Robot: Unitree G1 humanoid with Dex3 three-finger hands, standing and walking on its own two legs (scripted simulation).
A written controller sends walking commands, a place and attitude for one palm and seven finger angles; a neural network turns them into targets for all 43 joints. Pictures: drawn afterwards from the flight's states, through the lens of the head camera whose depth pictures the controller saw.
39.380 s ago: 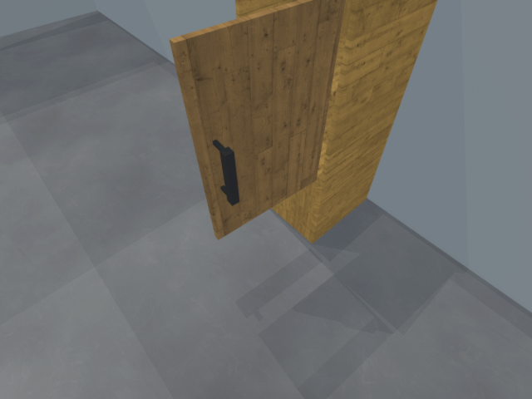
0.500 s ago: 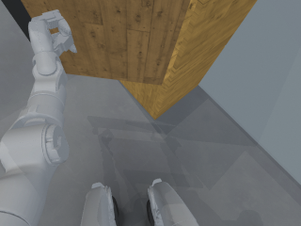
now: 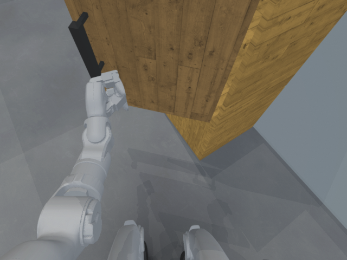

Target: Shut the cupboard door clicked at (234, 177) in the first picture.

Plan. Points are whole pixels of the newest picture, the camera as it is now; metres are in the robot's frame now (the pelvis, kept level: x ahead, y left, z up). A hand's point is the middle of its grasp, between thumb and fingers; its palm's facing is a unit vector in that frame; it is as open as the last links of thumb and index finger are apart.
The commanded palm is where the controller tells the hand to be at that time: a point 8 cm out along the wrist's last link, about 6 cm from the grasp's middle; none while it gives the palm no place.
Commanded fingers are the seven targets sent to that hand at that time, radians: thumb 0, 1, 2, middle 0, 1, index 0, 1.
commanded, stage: pull the fist back off the door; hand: left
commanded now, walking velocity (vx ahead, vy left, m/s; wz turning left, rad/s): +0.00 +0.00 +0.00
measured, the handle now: (90, 49) +0.63 +0.18 +0.05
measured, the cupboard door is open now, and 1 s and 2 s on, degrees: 44 44 44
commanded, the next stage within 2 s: draw the hand back to the body in 0.04 s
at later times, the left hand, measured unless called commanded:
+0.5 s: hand (82, 113) +0.39 +0.15 +0.11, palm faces +0.11 -0.99 -0.03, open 3.1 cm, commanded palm +0.36 +0.19 +0.12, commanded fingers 0.00 0.90 0.90 -1.30 -1.50 -1.30 -1.50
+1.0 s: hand out of the picture +0.29 +0.23 +0.20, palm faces +0.24 -0.93 -0.27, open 3.6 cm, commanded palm +0.24 +0.27 +0.22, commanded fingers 0.00 0.90 0.90 -0.67 -0.81 -0.67 -0.81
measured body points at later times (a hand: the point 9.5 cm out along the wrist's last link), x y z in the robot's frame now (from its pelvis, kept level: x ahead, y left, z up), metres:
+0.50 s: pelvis +0.00 +0.00 +0.05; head +0.06 -0.01 +0.49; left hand +0.38 +0.20 +0.12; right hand +0.05 -0.25 -0.08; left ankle +0.04 +0.12 -0.63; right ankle -0.02 -0.09 -0.63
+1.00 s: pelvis +0.02 +0.02 +0.10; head +0.02 +0.00 +0.55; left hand +0.27 +0.28 +0.22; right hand +0.23 -0.18 +0.03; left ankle +0.04 +0.12 -0.63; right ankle -0.02 -0.09 -0.63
